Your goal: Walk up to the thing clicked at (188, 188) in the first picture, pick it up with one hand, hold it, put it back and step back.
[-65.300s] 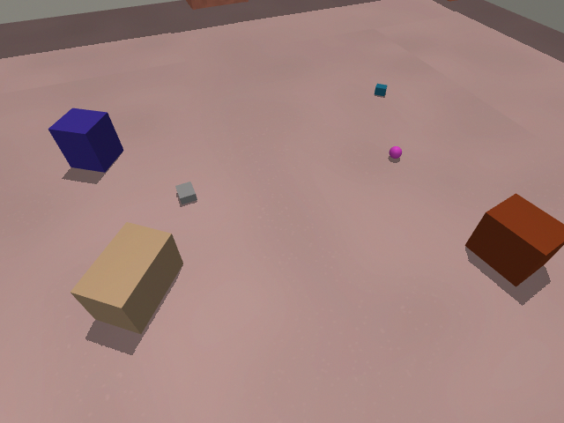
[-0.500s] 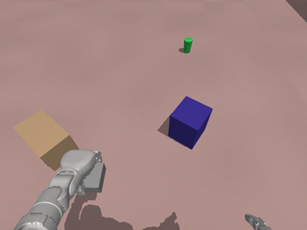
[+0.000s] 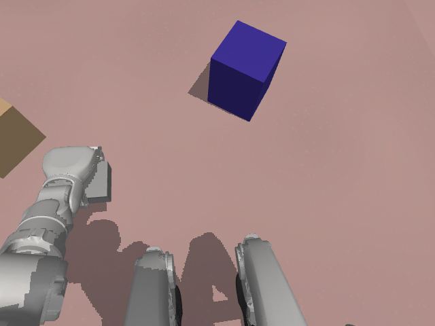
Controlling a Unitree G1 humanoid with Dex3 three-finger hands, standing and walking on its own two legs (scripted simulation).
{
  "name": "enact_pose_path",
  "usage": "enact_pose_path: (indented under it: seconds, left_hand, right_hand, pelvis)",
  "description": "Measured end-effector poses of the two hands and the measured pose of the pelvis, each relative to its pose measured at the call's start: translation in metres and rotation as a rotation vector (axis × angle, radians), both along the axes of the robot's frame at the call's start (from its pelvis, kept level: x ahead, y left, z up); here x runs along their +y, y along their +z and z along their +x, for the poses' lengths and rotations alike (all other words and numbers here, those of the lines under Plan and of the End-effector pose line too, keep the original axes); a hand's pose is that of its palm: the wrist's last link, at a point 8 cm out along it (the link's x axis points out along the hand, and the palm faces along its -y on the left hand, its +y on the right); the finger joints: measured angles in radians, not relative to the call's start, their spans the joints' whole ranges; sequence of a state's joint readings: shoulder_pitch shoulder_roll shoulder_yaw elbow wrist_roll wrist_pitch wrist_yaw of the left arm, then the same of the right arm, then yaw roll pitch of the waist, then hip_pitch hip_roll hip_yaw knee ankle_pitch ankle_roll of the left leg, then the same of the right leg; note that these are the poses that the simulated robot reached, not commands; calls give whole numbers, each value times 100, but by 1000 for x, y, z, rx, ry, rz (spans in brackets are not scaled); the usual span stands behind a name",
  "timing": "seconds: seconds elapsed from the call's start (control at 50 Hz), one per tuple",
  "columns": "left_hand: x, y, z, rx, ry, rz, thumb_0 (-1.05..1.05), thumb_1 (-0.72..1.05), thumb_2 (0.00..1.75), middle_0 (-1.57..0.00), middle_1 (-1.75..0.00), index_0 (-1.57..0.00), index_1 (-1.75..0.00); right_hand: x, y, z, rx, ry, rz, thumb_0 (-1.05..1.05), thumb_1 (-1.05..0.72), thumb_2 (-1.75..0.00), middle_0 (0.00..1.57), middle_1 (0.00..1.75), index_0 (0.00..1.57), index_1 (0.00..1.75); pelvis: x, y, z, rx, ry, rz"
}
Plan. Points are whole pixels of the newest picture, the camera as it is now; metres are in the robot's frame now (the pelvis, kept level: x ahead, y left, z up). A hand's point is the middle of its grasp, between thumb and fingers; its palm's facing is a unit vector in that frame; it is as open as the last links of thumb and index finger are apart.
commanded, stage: crouch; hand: left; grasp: from above
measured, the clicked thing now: (85, 183) +0.44 +0.25 -0.16
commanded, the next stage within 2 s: lower in 1.10 s
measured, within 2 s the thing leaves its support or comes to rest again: neither
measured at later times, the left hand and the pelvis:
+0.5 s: hand (98, 186) +0.47 +0.26 -0.28, palm faces -0.44 -0.01 -0.90, open 10.6 cm; pelvis +0.00 -0.01 -0.13, yaw -2 degrees
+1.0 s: hand (106, 189) +0.48 +0.26 -0.36, palm faces -0.46 -0.01 -0.89, open 10.5 cm; pelvis -0.01 -0.01 -0.19, yaw -4 degrees
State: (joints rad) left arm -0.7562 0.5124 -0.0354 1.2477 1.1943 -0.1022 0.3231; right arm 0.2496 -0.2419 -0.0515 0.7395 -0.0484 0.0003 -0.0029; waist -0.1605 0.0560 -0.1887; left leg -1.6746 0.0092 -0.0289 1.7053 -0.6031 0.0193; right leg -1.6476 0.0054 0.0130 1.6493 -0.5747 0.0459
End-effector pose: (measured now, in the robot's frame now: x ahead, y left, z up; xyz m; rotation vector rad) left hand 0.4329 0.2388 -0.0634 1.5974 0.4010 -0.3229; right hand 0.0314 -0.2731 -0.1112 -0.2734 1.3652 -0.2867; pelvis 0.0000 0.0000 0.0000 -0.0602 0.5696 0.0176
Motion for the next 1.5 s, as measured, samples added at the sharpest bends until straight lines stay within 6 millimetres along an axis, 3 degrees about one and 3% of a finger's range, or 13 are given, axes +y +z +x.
enact_pose_path:
  seconds: [0.1, 0.22, 0.36, 0.54, 0.74, 0.96, 1.28, 1.5]
  left_hand:
    - [5, -47, 5, 31, 4, -26, 0, -2, 45, -64, -52, -65, -50]
    - [10, -97, 16, 26, -11, -48, 0, -2, 45, -64, -52, -66, -50]
    - [16, -136, 32, 2, -5, -49, 0, -2, 43, -65, -51, -67, -49]
    - [20, -168, 43, 7, 18, -50, 0, -2, 43, -65, -51, -67, -49]
    - [21, -207, 45, 38, 2, -64, 0, 0, 39, -66, -50, -68, -48]
    - [20, -233, 56, 18, 3, -58, 0, 0, 35, -68, -48, -70, -46]
    - [26, -255, 67, 34, 23, -53, 0, -2, 34, -71, -45, -73, -43]
    - [28, -287, 62, 51, 7, -83, 0, -2, 31, -73, -42, -75, -40]
  right_hand:
    - [5, -35, -6, 20, 24, 20, 0, -90, -89, 20, 30, 20, 30]
    - [-1, -66, 0, 50, 81, 15, 0, -90, -89, 20, 30, 20, 30]
    - [-15, -93, 10, 80, 140, 9, 0, -90, -89, 20, 30, 20, 30]
    - [-22, -117, 6, 101, 150, 14, 0, -91, -90, 20, 30, 20, 30]
    - [-14, -139, -20, 156, 132, 29, 0, -91, -90, 20, 30, 20, 30]
    - [-7, -158, -42, 200, 124, 34, 0, -91, -90, 20, 30, 20, 30]
    - [-6, -172, -34, 208, 155, 37, 0, -92, -90, 20, 30, 20, 30]
    - [-9, -175, -32, 223, 195, 5, 0, -91, -90, 20, 30, 20, 30]
  pelvis:
    - [-1, -35, -5, 41, 2, -9]
    - [-5, -72, -5, 83, 7, -21]
    - [-10, -104, -2, 98, 6, -30]
    - [-12, -134, -4, 83, -11, -42]
    - [-9, -163, -10, 65, -19, -53]
    - [-9, -189, -13, 48, -29, -67]
    - [-9, -205, -9, 41, -39, -79]
    - [-7, -218, -10, 14, -48, -100]
